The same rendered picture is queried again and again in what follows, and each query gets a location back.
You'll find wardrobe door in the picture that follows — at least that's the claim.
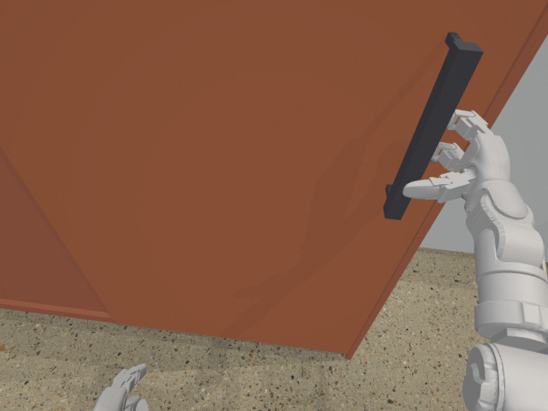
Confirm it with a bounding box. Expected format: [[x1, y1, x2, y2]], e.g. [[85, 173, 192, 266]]
[[0, 0, 548, 354], [0, 146, 108, 313]]

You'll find right robot forearm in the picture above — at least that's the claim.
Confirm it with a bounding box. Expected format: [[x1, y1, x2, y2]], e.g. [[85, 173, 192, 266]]
[[464, 180, 548, 354]]

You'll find right robot upper arm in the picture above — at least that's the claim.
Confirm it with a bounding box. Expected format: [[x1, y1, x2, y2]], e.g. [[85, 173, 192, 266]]
[[462, 342, 548, 411]]

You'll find handle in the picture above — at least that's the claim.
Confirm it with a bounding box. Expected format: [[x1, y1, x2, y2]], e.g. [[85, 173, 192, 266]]
[[383, 32, 484, 220]]

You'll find left robot hand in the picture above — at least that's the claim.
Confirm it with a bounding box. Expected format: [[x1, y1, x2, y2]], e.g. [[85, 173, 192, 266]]
[[93, 364, 148, 411]]

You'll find right robot hand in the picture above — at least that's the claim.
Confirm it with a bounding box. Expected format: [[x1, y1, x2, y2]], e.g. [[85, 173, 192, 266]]
[[402, 110, 510, 204]]

